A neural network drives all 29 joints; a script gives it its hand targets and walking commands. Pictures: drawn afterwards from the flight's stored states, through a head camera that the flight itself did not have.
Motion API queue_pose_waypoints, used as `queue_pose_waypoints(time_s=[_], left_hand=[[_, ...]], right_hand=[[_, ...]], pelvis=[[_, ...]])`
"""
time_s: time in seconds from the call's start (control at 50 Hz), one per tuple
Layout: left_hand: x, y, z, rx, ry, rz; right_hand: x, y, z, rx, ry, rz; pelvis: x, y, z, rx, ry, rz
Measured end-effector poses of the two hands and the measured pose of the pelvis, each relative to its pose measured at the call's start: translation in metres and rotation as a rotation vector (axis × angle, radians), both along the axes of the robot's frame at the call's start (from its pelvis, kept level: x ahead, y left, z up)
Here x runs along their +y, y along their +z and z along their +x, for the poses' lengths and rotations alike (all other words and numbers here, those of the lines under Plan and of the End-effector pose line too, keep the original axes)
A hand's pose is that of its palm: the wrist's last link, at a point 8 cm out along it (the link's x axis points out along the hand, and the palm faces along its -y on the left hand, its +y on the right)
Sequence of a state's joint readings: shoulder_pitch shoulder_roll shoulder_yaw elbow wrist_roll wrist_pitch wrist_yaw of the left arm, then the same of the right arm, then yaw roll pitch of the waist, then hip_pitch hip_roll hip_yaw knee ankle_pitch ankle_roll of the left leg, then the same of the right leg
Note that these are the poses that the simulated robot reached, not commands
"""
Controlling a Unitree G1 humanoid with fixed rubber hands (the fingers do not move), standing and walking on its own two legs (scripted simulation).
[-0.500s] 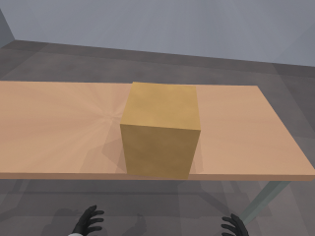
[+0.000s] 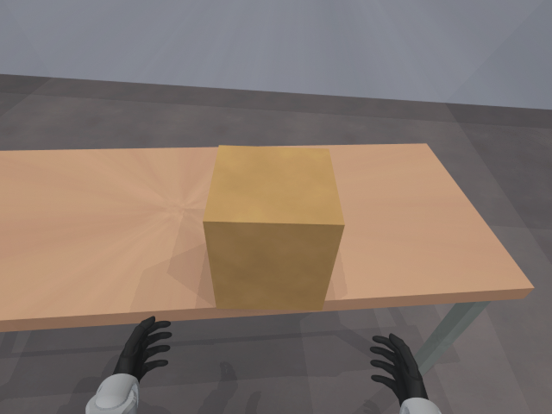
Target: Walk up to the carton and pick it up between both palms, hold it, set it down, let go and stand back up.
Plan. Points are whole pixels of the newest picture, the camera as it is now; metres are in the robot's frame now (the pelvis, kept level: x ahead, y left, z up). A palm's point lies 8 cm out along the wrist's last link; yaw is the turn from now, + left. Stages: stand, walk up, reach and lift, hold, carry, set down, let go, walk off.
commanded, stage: reach and lift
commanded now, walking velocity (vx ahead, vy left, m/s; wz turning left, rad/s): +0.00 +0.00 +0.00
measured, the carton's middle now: (271, 229) +0.47 +0.05 -0.01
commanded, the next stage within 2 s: none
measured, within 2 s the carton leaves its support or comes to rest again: neither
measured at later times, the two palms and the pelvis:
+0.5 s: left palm (136, 341) +0.25 +0.24 -0.03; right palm (401, 346) +0.27 -0.17 -0.03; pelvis +0.04 +0.01 +0.00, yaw +0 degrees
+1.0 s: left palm (133, 307) +0.28 +0.25 +0.00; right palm (394, 311) +0.31 -0.16 -0.01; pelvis +0.05 +0.00 +0.00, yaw +1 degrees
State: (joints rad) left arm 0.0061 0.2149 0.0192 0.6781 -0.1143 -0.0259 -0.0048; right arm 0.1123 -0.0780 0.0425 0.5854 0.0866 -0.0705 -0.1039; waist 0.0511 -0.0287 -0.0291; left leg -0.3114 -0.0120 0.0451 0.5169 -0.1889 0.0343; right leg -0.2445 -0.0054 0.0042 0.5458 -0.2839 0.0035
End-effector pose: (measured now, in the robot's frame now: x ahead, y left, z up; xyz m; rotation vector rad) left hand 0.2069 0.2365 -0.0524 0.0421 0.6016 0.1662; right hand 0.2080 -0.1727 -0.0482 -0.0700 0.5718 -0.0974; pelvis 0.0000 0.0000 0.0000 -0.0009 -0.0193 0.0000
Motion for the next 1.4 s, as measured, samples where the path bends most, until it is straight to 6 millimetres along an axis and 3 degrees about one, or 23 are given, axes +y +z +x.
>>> queue_pose_waypoints(time_s=[0.26, 0.44, 0.58, 0.72, 0.84, 1.1, 1.4], left_hand=[[0.006, 0.009, 0.021, -0.121, -0.008, -0.006], [0.004, 0.015, 0.037, -0.209, -0.017, 0.006], [-0.002, 0.022, 0.038, -0.259, -0.037, 0.014], [0.001, 0.027, 0.037, -0.281, -0.028, 0.027], [0.007, 0.03, 0.05, -0.283, -0.032, 0.036], [0.016, 0.061, 0.092, -0.322, -0.04, 0.034], [0.018, 0.109, 0.138, -0.357, -0.04, 0.02]], right_hand=[[0.014, 0.005, 0.033, -0.114, 0.008, 0.028], [0.007, 0.016, 0.056, -0.201, 0.015, 0.022], [0.003, 0.023, 0.062, -0.273, 0.03, 0.033], [0.005, 0.026, 0.067, -0.309, 0.04, 0.043], [0.009, 0.029, 0.082, -0.32, 0.047, 0.046], [0.014, 0.052, 0.121, -0.334, 0.041, 0.04], [0.028, 0.097, 0.17, -0.346, 0.048, 0.029]], pelvis=[[0.017, 0.001, 0.021, 0.018, -0.013, -0.013], [0.013, 0.002, 0.037, 0.044, -0.007, -0.012], [0.008, 0.003, 0.047, 0.046, 0.0, -0.009], [0.001, 0.003, 0.047, 0.048, 0.012, -0.004], [-0.003, 0.002, 0.045, 0.062, 0.019, -0.001], [-0.002, 0.007, 0.053, 0.075, 0.009, -0.002], [0.002, 0.014, 0.057, 0.059, -0.005, -0.005]])
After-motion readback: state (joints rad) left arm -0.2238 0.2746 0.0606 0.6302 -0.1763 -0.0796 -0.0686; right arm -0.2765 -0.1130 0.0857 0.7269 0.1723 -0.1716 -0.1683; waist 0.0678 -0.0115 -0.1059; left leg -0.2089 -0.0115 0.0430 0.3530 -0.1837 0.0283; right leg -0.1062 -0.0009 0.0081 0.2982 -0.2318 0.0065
